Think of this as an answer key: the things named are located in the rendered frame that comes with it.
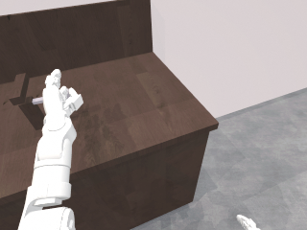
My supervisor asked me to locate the robot left forearm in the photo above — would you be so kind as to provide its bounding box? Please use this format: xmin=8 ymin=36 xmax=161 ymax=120
xmin=17 ymin=110 xmax=77 ymax=230

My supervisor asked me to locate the left robot hand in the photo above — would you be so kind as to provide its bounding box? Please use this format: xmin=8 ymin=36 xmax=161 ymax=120
xmin=42 ymin=69 xmax=83 ymax=116

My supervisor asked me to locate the counter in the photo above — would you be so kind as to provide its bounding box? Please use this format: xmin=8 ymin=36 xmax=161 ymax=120
xmin=0 ymin=0 xmax=219 ymax=230

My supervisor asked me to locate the tap lever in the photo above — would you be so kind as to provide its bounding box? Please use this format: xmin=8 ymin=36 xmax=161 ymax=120
xmin=32 ymin=88 xmax=70 ymax=104

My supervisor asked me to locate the left robot upper arm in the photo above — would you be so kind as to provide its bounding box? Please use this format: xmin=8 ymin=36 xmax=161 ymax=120
xmin=20 ymin=206 xmax=76 ymax=230

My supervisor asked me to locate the right robot hand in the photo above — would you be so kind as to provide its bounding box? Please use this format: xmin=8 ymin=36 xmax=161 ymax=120
xmin=237 ymin=215 xmax=260 ymax=230

